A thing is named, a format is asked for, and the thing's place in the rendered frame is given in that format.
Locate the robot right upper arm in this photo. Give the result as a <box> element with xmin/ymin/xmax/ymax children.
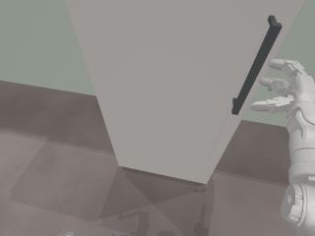
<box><xmin>280</xmin><ymin>182</ymin><xmax>315</xmax><ymax>236</ymax></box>

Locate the right robot hand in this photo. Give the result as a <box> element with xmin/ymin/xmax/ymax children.
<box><xmin>250</xmin><ymin>59</ymin><xmax>315</xmax><ymax>114</ymax></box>

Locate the fridge door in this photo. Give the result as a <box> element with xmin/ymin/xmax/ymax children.
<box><xmin>65</xmin><ymin>0</ymin><xmax>305</xmax><ymax>184</ymax></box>

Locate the right robot forearm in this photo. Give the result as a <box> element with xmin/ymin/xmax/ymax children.
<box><xmin>286</xmin><ymin>102</ymin><xmax>315</xmax><ymax>186</ymax></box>

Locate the handle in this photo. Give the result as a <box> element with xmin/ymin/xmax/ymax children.
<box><xmin>231</xmin><ymin>15</ymin><xmax>283</xmax><ymax>115</ymax></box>

